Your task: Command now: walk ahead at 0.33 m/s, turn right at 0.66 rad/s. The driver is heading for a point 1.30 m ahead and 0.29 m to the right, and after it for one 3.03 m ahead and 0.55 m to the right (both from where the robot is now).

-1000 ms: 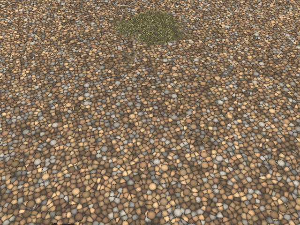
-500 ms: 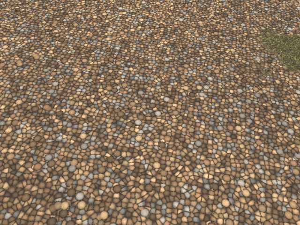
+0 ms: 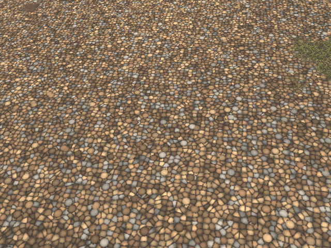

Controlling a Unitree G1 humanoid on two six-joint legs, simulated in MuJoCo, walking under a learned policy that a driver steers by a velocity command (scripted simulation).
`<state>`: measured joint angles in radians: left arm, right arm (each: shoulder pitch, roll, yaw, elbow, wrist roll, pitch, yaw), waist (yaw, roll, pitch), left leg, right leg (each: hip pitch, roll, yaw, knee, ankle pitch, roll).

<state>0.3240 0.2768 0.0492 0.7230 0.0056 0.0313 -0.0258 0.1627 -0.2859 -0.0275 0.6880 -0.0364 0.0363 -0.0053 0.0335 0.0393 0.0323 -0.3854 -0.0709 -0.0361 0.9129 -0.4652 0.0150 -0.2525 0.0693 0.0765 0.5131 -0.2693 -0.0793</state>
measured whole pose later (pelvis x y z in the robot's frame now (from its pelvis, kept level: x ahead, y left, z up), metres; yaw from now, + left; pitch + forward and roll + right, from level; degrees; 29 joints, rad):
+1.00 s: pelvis +0.47 -0.29 -0.01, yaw -30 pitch +0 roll -1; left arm 0.42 0.27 0.05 0.86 0.02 -0.11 -0.02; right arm 0.23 -0.27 -0.03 0.80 0.00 -0.01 0.05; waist 0.01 0.04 0.03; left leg -0.79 0.11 0.00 1.10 -0.03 0.08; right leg 0.08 0.10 -0.20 0.25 -0.34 -0.09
